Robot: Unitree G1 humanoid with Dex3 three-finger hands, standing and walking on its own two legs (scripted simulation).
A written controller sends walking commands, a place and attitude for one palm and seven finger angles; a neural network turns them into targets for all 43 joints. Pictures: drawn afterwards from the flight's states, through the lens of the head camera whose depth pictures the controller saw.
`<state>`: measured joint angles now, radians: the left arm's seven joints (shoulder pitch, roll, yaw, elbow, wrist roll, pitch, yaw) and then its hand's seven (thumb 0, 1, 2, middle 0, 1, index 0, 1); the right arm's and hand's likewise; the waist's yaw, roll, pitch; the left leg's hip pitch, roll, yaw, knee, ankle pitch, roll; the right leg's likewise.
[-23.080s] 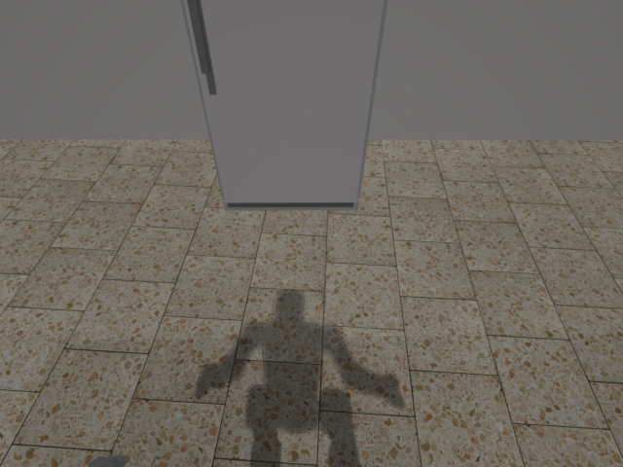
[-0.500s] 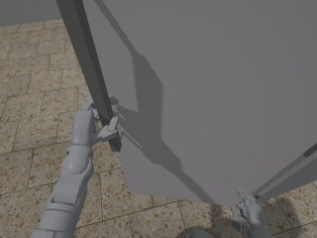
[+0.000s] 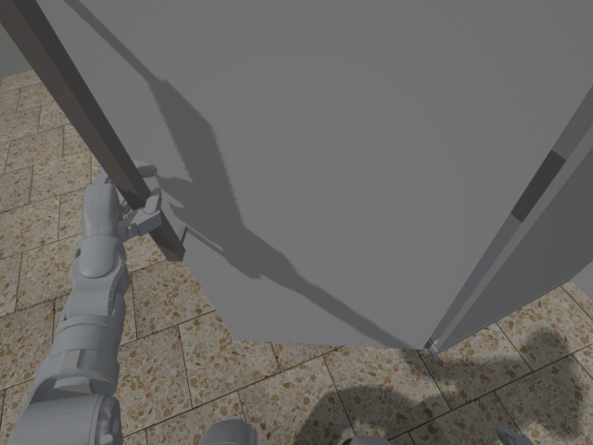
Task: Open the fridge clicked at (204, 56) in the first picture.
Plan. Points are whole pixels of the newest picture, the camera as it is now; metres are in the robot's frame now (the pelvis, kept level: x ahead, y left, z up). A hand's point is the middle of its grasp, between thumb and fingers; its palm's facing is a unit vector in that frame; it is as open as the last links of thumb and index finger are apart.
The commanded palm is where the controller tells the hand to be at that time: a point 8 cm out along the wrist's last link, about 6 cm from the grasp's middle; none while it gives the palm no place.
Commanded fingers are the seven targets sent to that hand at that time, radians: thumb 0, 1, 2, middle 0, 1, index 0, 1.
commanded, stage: stop walking and hold the door back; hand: left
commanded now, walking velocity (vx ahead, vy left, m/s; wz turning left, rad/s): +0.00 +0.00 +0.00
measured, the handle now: (128, 158) +0.46 +0.21 +0.15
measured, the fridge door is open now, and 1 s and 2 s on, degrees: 60 61 61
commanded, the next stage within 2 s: loosen the grip on the handle in 0.68 s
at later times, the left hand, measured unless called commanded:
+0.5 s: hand (147, 214) +0.41 +0.19 +0.09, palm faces +0.06 -0.98 -0.21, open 6.0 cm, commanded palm +0.38 +0.25 +0.09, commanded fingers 0.00 0.90 0.90 -0.45 -1.40 -0.45 -1.40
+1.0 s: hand (143, 215) +0.41 +0.20 +0.09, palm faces +0.09 -0.98 -0.16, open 7.9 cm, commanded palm +0.37 +0.25 +0.09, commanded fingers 0.00 -0.55 0.20 -0.42 -1.37 -0.42 -1.37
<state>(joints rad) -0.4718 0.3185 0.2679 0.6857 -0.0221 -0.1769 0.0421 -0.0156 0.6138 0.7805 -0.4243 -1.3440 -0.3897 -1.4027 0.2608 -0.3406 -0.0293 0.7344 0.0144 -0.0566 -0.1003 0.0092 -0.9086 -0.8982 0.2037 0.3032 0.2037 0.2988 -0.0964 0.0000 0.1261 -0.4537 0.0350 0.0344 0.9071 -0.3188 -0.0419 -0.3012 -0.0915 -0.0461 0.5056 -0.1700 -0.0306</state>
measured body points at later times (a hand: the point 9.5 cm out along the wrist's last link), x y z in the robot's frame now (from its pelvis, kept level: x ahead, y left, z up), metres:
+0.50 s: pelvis -0.01 +0.05 -0.01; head +0.02 +0.04 +0.44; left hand +0.40 +0.24 +0.11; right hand +0.13 -0.18 -0.12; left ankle +0.02 +0.16 -0.74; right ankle +0.02 -0.07 -0.74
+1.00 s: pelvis -0.02 +0.04 -0.02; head -0.01 +0.04 +0.43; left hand +0.39 +0.25 +0.10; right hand +0.06 -0.24 -0.11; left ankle +0.02 +0.16 -0.74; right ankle +0.02 -0.07 -0.74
